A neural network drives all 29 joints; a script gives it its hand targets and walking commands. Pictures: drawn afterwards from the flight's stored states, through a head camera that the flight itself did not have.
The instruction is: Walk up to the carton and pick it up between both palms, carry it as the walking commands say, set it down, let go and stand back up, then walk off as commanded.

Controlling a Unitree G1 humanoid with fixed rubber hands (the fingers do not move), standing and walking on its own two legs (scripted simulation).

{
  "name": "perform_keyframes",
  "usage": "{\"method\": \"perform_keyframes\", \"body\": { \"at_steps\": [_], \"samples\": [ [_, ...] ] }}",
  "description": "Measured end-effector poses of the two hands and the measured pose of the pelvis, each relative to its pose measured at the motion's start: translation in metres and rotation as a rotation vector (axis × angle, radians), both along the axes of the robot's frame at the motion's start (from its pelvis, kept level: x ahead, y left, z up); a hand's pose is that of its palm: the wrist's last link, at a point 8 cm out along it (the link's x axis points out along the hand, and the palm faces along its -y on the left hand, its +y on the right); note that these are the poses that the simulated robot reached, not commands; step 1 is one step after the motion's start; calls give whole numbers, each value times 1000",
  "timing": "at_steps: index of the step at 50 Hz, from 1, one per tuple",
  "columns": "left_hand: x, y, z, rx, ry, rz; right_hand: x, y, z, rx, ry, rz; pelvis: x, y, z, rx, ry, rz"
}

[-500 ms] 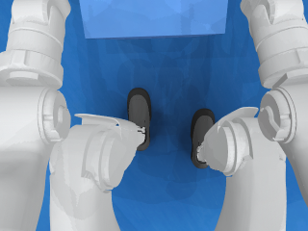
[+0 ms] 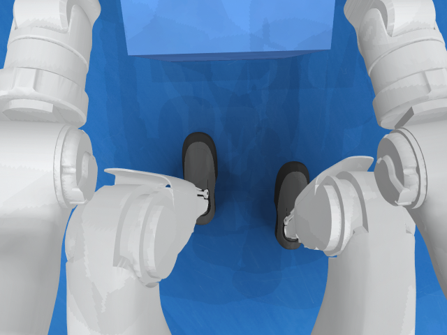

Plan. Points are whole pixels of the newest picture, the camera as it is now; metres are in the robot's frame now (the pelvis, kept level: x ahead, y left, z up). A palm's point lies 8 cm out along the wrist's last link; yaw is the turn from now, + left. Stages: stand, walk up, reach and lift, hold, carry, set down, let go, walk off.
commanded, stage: reach and lift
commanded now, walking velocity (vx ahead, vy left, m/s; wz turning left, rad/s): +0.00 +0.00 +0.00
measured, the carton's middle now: out of the picture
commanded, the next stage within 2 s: none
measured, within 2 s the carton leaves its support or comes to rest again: leaves its support in 1.02 s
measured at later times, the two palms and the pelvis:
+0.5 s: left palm out of the picture +0.57 +0.18 -0.18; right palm out of the picture +0.56 -0.12 -0.19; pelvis +0.00 +0.00 +0.00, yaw +0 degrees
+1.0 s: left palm out of the picture +0.57 +0.18 -0.18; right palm out of the picture +0.56 -0.12 -0.19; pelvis +0.00 +0.00 +0.00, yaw +0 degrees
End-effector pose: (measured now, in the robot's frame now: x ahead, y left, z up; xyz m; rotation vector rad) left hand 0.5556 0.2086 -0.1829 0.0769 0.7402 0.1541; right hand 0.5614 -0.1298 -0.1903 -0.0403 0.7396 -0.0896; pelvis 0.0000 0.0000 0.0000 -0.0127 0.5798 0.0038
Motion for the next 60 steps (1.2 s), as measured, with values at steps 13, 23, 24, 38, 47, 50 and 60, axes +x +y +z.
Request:
{"method": "perform_keyframes", "body": {
  "at_steps": [13, 23, 24, 38, 47, 50, 60],
  "samples": [
    [10, -23, 2, -20, -10, -18, 0, 4, -5, -9, 11, 40, 3, -3, 1, 5, 9, -2],
    [9, -24, 2, -12, -11, -20, 0, 10, -4, -3, 8, 54, 3, -3, 1, 5, 7, -2],
    [9, -24, 2, -12, -11, -20, 0, 10, -4, -3, 8, 54, 3, -2, 1, 5, 7, -2],
    [10, -25, 1, -42, 1, -45, 0, 7, -5, 36, 21, 36, 3, -2, 1, 4, 7, -3],
    [12, -25, 3, -59, 11, -45, 1, 7, -4, 38, 33, 37, 3, -2, -1, 4, 2, -3],
    [13, -25, 5, -55, 8, -42, 2, 7, -2, 34, 31, 33, 3, -2, -1, 4, 1, -3],
    [25, -27, 39, -42, -65, -22, 13, 9, 31, 20, -35, 13, -1, -2, 0, 5, -32, -5]
  ]
}}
